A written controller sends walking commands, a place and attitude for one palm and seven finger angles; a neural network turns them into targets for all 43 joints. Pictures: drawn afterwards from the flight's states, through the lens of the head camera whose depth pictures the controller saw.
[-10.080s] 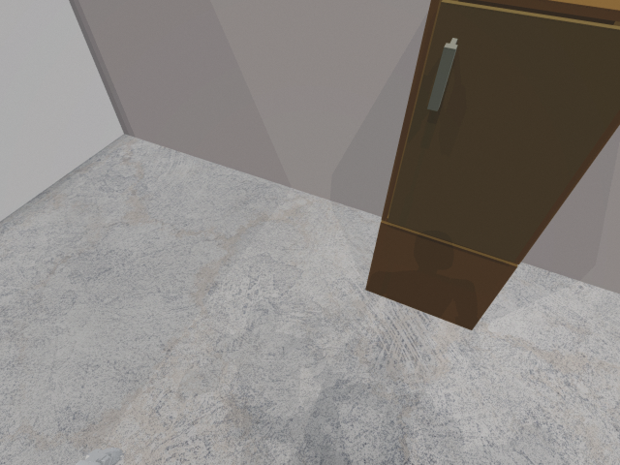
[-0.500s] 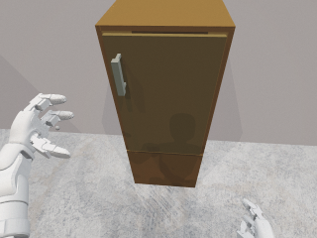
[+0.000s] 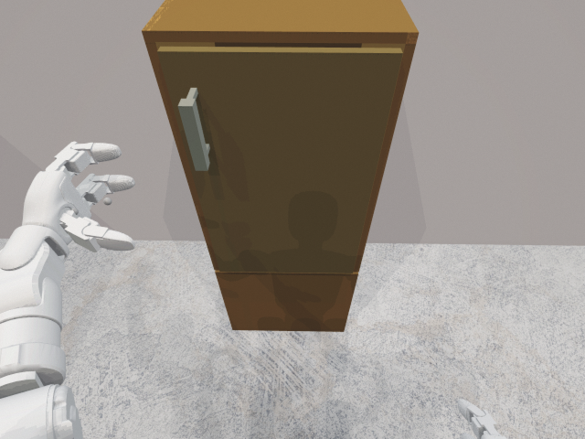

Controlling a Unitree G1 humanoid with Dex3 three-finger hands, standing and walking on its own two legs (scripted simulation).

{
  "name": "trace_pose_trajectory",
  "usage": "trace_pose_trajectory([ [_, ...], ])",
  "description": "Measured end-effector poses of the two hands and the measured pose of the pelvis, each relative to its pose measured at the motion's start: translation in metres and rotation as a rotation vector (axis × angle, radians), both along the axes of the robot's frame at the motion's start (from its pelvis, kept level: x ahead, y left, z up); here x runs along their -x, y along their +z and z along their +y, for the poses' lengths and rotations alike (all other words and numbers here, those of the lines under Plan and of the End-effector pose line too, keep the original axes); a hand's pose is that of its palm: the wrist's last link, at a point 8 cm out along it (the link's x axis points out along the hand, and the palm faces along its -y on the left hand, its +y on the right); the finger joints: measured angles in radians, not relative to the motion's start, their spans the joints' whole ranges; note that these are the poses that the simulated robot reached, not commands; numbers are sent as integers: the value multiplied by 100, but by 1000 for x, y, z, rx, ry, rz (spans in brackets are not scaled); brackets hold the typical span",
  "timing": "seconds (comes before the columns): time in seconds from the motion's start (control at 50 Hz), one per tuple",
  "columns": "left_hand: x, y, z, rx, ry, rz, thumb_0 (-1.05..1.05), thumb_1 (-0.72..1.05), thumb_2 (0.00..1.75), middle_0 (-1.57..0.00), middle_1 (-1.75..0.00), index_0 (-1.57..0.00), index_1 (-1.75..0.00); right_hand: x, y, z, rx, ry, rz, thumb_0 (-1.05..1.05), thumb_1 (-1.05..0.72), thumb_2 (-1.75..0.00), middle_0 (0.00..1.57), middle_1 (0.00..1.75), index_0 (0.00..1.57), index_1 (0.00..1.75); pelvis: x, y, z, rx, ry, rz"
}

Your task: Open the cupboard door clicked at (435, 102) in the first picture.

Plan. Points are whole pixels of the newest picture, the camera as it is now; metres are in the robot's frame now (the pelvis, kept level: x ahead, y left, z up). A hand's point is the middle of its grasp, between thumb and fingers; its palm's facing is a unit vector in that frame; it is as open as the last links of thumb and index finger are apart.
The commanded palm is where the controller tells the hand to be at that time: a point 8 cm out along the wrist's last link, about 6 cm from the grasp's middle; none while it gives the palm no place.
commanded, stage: move the hooked fingers beside the handle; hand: left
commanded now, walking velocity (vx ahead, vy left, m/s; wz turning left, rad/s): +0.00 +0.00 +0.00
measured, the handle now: (197, 130) +0.56 +0.19 +0.13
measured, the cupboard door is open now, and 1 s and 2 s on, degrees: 0 0 0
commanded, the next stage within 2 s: slide the fingers in behind the handle in 1.76 s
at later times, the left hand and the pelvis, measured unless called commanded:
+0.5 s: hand (134, 165) +0.45 +0.26 +0.14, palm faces +0.03 -1.00 +0.00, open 14.0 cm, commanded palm +0.43 +0.31 +0.14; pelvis +0.00 +0.01 -0.01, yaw +0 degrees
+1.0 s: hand (148, 141) +0.51 +0.26 +0.14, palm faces +0.03 -1.00 +0.01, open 14.0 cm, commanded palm +0.49 +0.31 +0.13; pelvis +0.01 +0.01 -0.01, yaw -1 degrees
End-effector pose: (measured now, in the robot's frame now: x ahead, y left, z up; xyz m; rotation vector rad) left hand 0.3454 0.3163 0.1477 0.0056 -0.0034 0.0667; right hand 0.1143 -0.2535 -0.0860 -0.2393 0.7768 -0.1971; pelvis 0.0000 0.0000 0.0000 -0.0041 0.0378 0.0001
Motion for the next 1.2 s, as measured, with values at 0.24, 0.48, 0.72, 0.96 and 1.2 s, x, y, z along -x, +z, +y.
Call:
trace_pose_trajectory([
  [0.24, -37, -1, 0, 8, -15, 17, -2, -50, 30, -30, -120, -30, -120, 18, -6, -2, 11, -29, 79, 1, -91, -90, 20, 30, 21, 30, -2, -2, 4, 5, -3, 42],
  [0.48, -75, -3, -7, 10, -37, 13, -2, -50, 30, -30, -120, -30, -120, 51, -16, -6, 27, -73, 215, 1, -91, -90, 20, 30, 21, 30, -4, -6, 8, 10, -6, 90],
  [0.72, -108, -6, -10, 16, -36, 25, -2, -50, 30, -30, -120, -30, -120, 86, -22, -6, 27, -132, 344, 1, -91, -90, 20, 30, 21, 30, -6, -9, 11, 14, -16, 137],
  [0.96, -136, -6, -8, 21, -43, 36, -2, -50, 30, -30, -120, -30, -120, 113, -22, -5, 39, -181, 449, 1, -91, -90, 20, 30, 21, 30, -9, -12, 13, 22, -21, 183],
  [1.2, -152, -15, -3, 20, -50, 22, -2, -50, 30, -30, -120, -30, -120, 125, -20, 1, 39, -211, 519, 1, -91, -90, 20, 30, 21, 30, -16, -14, 18, 27, -34, 220],
])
